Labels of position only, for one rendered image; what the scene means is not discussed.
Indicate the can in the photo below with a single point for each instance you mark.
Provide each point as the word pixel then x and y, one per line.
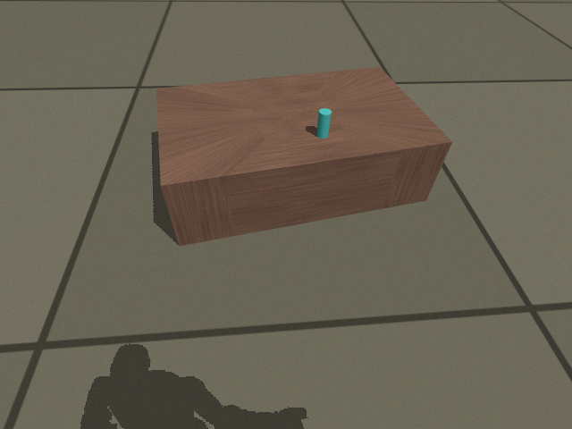
pixel 323 126

